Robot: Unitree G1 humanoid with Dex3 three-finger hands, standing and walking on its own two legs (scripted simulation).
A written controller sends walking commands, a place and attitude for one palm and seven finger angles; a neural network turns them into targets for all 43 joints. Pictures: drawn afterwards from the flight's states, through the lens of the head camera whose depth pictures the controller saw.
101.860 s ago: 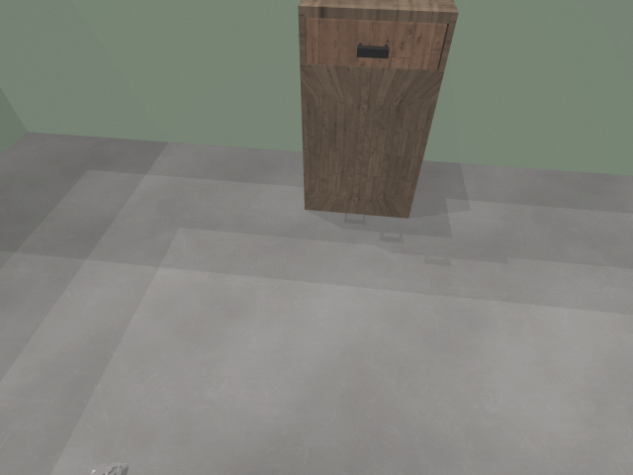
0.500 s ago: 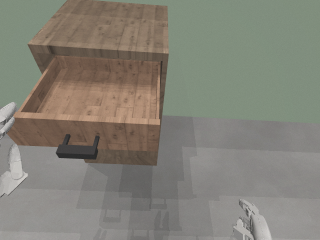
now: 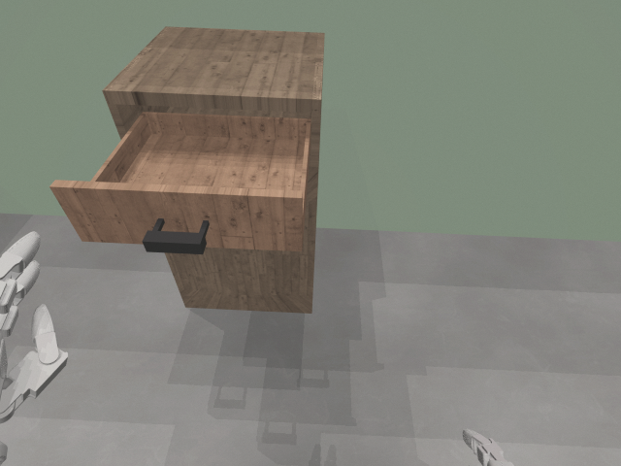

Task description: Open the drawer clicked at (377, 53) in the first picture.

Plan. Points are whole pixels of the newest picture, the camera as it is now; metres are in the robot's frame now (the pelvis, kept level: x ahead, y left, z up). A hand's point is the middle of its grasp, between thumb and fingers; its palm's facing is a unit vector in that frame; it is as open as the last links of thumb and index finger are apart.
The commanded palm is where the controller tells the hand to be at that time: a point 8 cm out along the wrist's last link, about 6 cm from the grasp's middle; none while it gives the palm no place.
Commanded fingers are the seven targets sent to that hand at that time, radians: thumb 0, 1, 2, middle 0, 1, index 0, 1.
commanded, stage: stop stepping back and stand still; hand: left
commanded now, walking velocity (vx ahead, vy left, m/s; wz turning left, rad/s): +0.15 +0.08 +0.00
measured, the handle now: (179, 233) +0.50 +0.26 -0.01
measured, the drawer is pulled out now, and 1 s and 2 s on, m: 0.30 0.30 0.30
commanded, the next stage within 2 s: let the arm hang, fingers relaxed in 0.40 s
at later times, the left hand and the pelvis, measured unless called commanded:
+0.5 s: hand (36, 390) +0.15 +0.25 +0.15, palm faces +0.41 -0.81 -0.41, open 7.4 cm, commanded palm none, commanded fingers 0.00 0.90 0.90 -0.20 -0.30 -0.20 -0.30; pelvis -0.03 +0.00 -0.01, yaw +1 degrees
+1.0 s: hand out of the picture -0.05 +0.20 -0.18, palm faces +0.07 -0.97 -0.22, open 7.1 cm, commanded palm none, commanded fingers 0.00 0.90 0.90 -0.20 -0.30 -0.20 -0.30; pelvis -0.03 +0.01 +0.00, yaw +2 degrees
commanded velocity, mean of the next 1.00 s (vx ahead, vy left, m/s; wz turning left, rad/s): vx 0.04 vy -0.01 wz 0.00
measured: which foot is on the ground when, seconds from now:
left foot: up 0.00-0.06, down 0.08-1.00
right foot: down 0.00-1.00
